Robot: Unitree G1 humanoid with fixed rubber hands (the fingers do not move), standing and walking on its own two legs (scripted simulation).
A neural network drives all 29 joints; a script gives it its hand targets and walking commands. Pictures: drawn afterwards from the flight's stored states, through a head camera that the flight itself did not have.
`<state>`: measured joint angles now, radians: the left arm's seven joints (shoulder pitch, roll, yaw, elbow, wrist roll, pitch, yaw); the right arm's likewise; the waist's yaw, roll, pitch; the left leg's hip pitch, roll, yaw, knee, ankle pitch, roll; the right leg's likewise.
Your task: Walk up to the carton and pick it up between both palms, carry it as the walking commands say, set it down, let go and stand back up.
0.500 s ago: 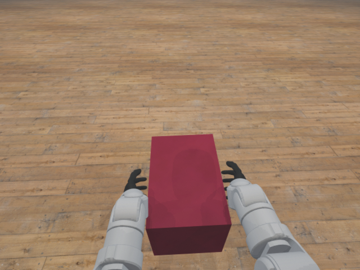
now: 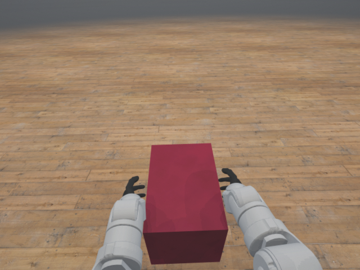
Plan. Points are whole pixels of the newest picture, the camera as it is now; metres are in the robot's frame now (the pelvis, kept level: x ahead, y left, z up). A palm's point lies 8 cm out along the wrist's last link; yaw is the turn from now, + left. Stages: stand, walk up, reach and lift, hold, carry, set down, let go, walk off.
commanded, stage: set down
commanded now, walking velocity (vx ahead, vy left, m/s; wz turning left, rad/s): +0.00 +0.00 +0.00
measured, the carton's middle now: (183, 199) +0.36 +0.04 -0.04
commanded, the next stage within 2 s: none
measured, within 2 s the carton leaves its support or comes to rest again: neither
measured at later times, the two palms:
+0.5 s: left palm (129, 218) +0.28 +0.18 -0.03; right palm (227, 207) +0.33 -0.08 -0.03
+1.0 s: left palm (129, 241) +0.29 +0.20 -0.15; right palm (215, 226) +0.34 -0.06 -0.15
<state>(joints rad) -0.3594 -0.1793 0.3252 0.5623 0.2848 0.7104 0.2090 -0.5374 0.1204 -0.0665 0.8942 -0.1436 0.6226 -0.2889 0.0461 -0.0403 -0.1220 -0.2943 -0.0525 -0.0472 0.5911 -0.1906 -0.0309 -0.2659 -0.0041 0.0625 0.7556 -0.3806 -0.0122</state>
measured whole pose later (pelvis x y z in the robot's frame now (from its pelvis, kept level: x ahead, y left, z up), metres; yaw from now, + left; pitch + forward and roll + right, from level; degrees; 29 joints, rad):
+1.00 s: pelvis +0.00 +0.03 -0.03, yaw -1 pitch +25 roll -1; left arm -0.36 -0.17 0.29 0.61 0.14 0.00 0.26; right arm -0.52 0.10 -0.13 0.81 -0.17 -0.03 -0.23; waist 0.08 -0.04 0.04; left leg -1.04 -0.03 -0.05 0.81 -0.20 -0.01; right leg -0.96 0.04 0.06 0.86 -0.34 0.00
